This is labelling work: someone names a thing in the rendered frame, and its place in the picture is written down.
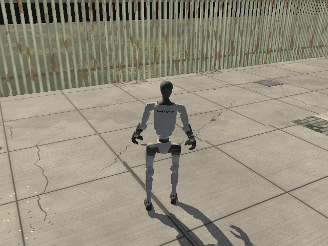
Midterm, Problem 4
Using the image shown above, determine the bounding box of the robot head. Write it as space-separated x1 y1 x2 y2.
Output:
157 81 174 106

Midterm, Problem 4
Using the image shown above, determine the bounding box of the robot left forearm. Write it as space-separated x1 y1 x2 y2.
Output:
133 122 143 137

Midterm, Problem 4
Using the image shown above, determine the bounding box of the right robot hand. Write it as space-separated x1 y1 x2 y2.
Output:
185 140 196 150

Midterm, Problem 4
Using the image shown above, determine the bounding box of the right robot shin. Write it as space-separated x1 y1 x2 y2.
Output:
171 163 179 198

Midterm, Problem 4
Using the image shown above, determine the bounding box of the left robot hand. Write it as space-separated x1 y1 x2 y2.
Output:
131 135 143 144

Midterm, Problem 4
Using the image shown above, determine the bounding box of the robot right forearm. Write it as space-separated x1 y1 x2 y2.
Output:
185 124 195 142

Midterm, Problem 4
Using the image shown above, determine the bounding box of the right robot upper arm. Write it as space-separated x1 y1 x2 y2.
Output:
176 104 190 132

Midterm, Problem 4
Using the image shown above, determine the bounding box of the left robot upper arm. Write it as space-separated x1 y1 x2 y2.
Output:
139 102 155 130

